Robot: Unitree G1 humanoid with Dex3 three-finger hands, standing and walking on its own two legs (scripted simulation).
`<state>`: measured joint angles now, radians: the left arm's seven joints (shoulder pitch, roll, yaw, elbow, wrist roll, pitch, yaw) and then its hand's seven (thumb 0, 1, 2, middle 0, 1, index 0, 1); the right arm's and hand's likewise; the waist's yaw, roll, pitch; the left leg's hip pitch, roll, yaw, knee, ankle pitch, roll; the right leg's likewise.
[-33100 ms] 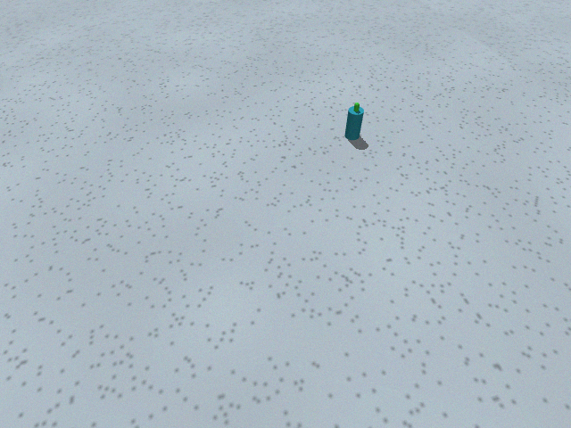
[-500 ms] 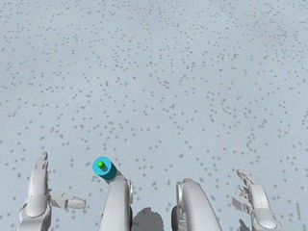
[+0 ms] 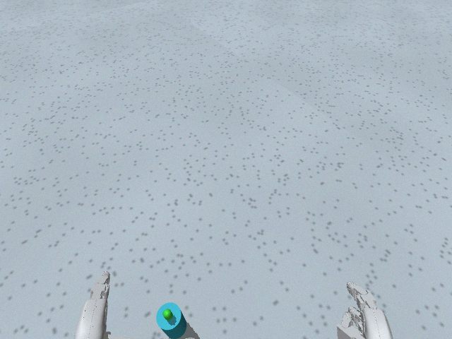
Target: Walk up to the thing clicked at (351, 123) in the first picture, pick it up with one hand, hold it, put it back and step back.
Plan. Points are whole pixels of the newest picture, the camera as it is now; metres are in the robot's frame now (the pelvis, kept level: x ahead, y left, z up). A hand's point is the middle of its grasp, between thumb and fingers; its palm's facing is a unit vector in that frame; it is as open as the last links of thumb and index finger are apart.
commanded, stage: home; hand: left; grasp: from the side
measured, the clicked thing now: (171, 320) +0.29 +0.21 -0.61
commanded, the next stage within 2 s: stand in 1.72 s
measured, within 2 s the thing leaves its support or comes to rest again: neither
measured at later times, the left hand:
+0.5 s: hand (134, 337) +0.16 +0.17 -0.05, palm faces +0.10 -0.95 -0.28, open 17.6 cm
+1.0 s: hand out of the picture +0.15 +0.17 -0.05, palm faces +0.10 -0.96 -0.28, open 17.5 cm
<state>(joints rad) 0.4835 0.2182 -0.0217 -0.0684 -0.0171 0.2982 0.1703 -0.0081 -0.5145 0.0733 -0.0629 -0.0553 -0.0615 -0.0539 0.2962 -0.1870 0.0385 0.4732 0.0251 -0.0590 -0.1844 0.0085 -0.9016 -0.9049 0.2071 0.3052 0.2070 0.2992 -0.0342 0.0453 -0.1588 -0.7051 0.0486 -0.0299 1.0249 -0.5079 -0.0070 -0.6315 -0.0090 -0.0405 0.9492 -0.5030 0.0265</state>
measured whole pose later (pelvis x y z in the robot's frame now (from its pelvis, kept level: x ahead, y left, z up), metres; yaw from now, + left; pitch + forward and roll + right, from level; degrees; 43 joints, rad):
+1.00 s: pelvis -0.02 -0.02 +0.01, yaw +1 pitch +7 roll -2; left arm 0.46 0.20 -0.01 0.01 -0.01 0.27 0.13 -0.01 -0.56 0.05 -0.06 -0.05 -0.06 -0.05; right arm 0.28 -0.20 0.04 0.50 0.01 -0.11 -0.18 0.01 -0.90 -0.90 0.21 0.30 0.21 0.30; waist -0.02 0.03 -0.10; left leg -0.63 0.05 -0.04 0.95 -0.45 -0.02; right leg -0.57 -0.01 -0.05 0.91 -0.46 0.01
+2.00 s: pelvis -0.02 -0.01 +0.01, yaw +0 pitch +7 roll -2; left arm 0.46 0.20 -0.01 0.00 -0.01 0.27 0.13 -0.01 -0.37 0.24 -0.14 -0.17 -0.14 -0.17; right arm 0.28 -0.20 0.03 0.51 0.01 -0.13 -0.18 0.01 -0.90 -0.90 0.21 0.30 0.21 0.30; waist -0.02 0.03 -0.10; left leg -0.63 0.05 -0.03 0.96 -0.45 -0.02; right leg -0.57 -0.01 -0.04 0.91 -0.46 0.01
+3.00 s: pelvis -0.04 -0.01 +0.07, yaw +0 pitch -4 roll +0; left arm 0.15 0.33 0.01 1.16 0.03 -0.01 0.01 0.00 0.90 0.90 -0.21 -0.30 -0.21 -0.30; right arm 0.15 -0.32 -0.02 1.14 -0.02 0.01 0.00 0.00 -0.91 -0.90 0.21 0.30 0.21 0.30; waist 0.00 0.02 0.06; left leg -0.16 0.02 0.02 0.38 -0.15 -0.01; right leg -0.14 -0.03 -0.01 0.38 -0.18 0.03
